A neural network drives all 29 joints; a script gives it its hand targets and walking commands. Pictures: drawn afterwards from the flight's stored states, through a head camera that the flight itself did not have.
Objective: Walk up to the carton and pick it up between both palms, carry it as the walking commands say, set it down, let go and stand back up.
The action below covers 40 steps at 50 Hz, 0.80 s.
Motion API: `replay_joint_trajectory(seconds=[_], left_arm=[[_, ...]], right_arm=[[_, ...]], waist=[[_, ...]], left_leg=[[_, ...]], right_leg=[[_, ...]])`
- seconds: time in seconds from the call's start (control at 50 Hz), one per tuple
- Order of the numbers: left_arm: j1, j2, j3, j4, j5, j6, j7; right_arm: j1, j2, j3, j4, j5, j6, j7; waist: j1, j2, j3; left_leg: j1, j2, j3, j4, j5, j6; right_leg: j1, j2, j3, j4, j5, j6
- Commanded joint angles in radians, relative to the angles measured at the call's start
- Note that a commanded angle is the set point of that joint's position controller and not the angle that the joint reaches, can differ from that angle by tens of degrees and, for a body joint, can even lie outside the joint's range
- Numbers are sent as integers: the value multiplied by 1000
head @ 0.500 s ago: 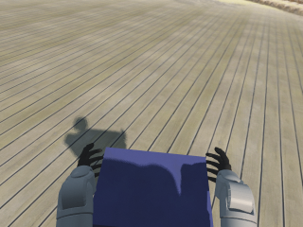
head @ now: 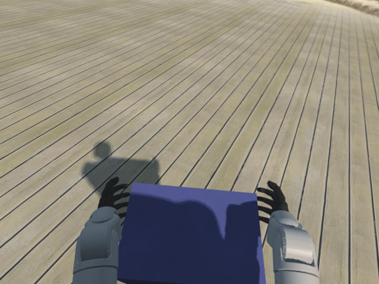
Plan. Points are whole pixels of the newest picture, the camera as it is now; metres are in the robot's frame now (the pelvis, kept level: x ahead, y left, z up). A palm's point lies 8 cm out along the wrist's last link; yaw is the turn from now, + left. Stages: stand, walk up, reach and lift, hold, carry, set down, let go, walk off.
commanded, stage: carry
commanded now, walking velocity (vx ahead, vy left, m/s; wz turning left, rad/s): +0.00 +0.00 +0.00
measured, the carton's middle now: (189, 240) +0.26 +0.01 -0.05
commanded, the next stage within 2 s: none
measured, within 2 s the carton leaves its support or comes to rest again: neither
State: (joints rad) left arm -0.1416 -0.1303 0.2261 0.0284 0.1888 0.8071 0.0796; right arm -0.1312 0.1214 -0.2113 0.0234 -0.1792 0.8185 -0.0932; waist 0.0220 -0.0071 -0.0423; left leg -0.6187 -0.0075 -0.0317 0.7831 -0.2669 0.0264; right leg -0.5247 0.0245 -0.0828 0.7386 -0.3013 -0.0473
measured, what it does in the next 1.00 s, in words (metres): walks backwards: left foot, then right foot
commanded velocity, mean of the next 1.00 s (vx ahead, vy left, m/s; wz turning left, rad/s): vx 0.00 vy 0.00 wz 0.00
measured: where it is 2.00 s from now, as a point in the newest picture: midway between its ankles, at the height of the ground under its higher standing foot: outside the picture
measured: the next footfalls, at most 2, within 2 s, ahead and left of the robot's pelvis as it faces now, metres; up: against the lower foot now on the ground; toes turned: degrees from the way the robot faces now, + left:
left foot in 0.08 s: +0.14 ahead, +0.09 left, +0.00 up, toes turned -2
right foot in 0.32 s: -0.06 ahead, -0.09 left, -0.01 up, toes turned -5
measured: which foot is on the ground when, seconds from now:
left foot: up 0.00-0.06, down 0.08-0.34, up 0.36-0.44, down 0.46-1.00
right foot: down 0.00-0.10, up 0.12-0.30, down 0.32-1.00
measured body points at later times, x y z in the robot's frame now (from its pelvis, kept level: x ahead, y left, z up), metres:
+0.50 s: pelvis -0.12 +0.02 +0.02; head -0.14 +0.03 +0.47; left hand +0.16 +0.19 +0.03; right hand +0.16 -0.17 +0.04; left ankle +0.02 +0.10 -0.70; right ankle -0.10 -0.09 -0.70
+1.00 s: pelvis -0.20 +0.04 +0.00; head -0.21 +0.05 +0.45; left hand +0.08 +0.22 +0.02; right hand +0.09 -0.14 +0.03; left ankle +0.02 +0.10 -0.69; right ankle -0.15 -0.07 -0.69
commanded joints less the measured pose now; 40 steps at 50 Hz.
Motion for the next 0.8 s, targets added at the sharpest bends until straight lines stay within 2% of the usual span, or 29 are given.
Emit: replay_joint_trajectory(seconds=[0.0,0.02,0.06,0.08,0.1,0.12,0.14,0.18,0.22,0.24,0.28,0.3,0.32,0.34,0.36,0.38,0.42,0.44,0.46,0.48,0.5,0.52,0.54,0.56,0.62,0.66,0.7,0.74,0.78], left_arm=[[-637,-796,-719,18,-275,-40,-343],[-654,-791,-701,30,-261,-56,-344],[-611,-816,-692,32,-245,-81,-344],[-610,-832,-707,38,-243,-90,-341],[-554,-805,-701,72,-222,-85,-338],[-563,-810,-724,6,-240,-99,-334],[-613,-778,-712,-24,-256,-108,-324],[-563,-819,-735,-1,-282,-112,-329],[-616,-816,-760,-7,-279,-118,-338],[-624,-844,-783,-29,-285,-123,-344],[-605,-856,-811,-72,-294,-124,-347],[-580,-846,-788,-58,-290,-125,-349],[-640,-864,-787,-103,-302,-130,-352],[-657,-879,-772,-38,-308,-133,-363],[-650,-872,-759,-19,-307,-140,-365],[-731,-882,-776,-95,-325,-148,-365],[-750,-862,-745,-123,-295,-145,-354],[-727,-855,-729,-117,-274,-145,-346],[-649,-848,-714,-89,-253,-137,-338],[-628,-858,-728,-106,-259,-134,-337],[-625,-852,-729,-100,-257,-126,-335],[-608,-839,-719,-93,-245,-120,-332],[-576,-843,-707,-63,-225,-114,-331],[-579,-834,-709,-70,-228,-116,-330],[-607,-843,-722,-67,-256,-128,-336],[-638,-853,-736,-81,-265,-126,-338],[-663,-842,-741,-87,-278,-127,-342],[-649,-828,-729,-60,-272,-123,-344],[-642,-813,-723,-49,-264,-122,-342]], right_arm=[[-580,779,570,79,220,-81,367],[-598,774,553,100,224,-98,370],[-633,793,586,83,262,-125,377],[-634,799,588,92,262,-132,380],[-591,754,567,141,249,-127,377],[-546,750,563,153,231,-130,385],[-539,738,556,178,228,-128,385],[-516,760,595,142,222,-129,382],[-520,782,586,143,194,-139,378],[-536,800,594,95,191,-145,378],[-470,834,593,87,187,-143,373],[-436,825,573,96,172,-140,368],[-453,857,597,48,192,-138,363],[-517,818,599,43,192,-146,366],[-558,807,604,36,193,-158,365],[-616,826,631,-5,214,-165,368],[-607,844,650,10,230,-159,370],[-599,851,658,11,238,-158,371],[-586,843,664,1,245,-151,374],[-578,845,667,-17,257,-150,377],[-594,841,668,-20,268,-148,377],[-540,851,661,23,263,-134,377],[-563,843,661,16,267,-133,383],[-551,839,658,28,265,-131,384],[-581,848,671,16,270,-142,384],[-559,843,650,22,253,-138,384],[-539,844,648,38,252,-137,380],[-557,819,635,43,247,-140,379],[-530,806,615,66,245,-141,379]], waist=[[-70,-221,-262],[-76,-154,-262],[-64,-65,-269],[-63,67,-270],[-49,291,-262],[-23,433,-216],[-2,417,-195],[8,226,-209],[-3,252,-244],[-14,254,-273],[-10,245,-336],[-9,167,-347],[-4,-21,-303],[-25,-200,-247],[-37,-169,-206],[-44,-109,-211],[-50,-78,-261],[-51,-34,-299],[-44,26,-349],[-40,95,-396],[-41,142,-382],[-41,117,-329],[-38,151,-295],[-34,135,-289],[-26,120,-334],[-35,34,-306],[-43,-97,-309],[-53,-113,-302],[-67,-77,-303]], left_leg=[[473,-24,99,405,-145,-11],[475,-10,89,274,-155,0],[422,-31,77,-14,-250,9],[398,-14,13,-124,-337,38],[196,159,-252,-348,-631,100],[-109,339,-496,-710,-845,157],[-220,370,-470,-773,-831,150],[-160,304,-281,-683,-572,85],[102,253,-204,-595,-362,41],[215,233,-195,-593,-308,30],[338,198,-153,-551,-284,1],[353,153,-113,-476,-254,-20],[236,14,36,-342,-155,-108],[215,-11,48,-20,-139,-55],[191,30,65,65,-55,-47],[222,38,66,30,-46,-37],[312,27,67,-168,12,7],[347,51,13,-300,76,13],[418,94,-40,-326,197,29],[453,151,-132,-383,151,46],[414,190,-203,-451,-46,61],[340,194,-213,-504,-267,59],[290,178,-195,-530,-360,44],[258,173,-192,-553,-385,32],[240,109,-67,-502,-242,-32],[283,52,-7,-378,-212,-32],[369,-1,53,-122,-139,-17],[399,-5,54,-5,-121,2],[452,-1,40,-50,-140,15]], right_leg=[[-387,-353,289,-591,-580,-33],[-333,-313,232,-531,-524,3],[-176,-244,173,-379,-481,20],[-167,-188,143,-228,-428,33],[-119,-67,12,128,-328,62],[104,44,-42,488,-151,91],[195,39,-26,650,-97,78],[240,20,2,549,-116,33],[221,12,-18,184,-177,18],[214,52,-61,33,-233,14],[322,63,-79,-280,-213,-1],[365,33,-23,-422,-255,-13],[343,-131,180,-497,-396,-65],[175,-296,393,-539,-479,-122],[99,-350,378,-548,-401,-133],[78,-332,320,-510,-293,-126],[136,-222,174,-392,-80,-62],[195,-182,138,-315,21,-39],[185,-151,113,-270,15,-23],[173,-114,91,-212,-90,-13],[157,-83,76,-188,-177,-8],[139,-76,85,-205,-246,-12],[143,-68,80,-197,-275,-20],[151,-55,77,-184,-284,-28],[232,-51,61,-228,-265,-51],[143,-118,146,-349,-370,-61],[22,-213,236,-438,-431,-75],[-53,-252,239,-456,-431,-66],[-108,-229,194,-399,-447,-26]])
